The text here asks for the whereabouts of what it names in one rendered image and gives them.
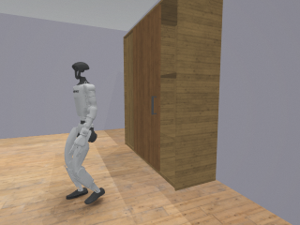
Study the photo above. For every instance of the robot left hand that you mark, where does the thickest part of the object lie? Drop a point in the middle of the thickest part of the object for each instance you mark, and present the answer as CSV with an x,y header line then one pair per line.
x,y
80,141

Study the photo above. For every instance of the right robot thigh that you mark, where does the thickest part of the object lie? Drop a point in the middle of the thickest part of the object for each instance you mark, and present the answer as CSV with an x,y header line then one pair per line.
x,y
73,135

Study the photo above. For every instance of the left robot upper arm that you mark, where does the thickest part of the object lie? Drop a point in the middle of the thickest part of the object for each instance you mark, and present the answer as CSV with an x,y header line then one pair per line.
x,y
90,91

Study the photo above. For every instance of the left robot forearm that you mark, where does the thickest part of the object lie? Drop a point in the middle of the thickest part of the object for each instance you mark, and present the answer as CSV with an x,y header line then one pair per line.
x,y
88,121

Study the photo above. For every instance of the wardrobe door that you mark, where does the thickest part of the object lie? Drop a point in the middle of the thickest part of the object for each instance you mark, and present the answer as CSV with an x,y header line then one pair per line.
x,y
130,94
146,43

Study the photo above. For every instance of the handle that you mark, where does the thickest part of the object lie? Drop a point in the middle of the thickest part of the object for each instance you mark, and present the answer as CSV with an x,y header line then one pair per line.
x,y
152,105

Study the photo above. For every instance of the robot torso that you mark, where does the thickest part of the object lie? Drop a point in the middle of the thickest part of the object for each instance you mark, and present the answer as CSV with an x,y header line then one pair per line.
x,y
81,104

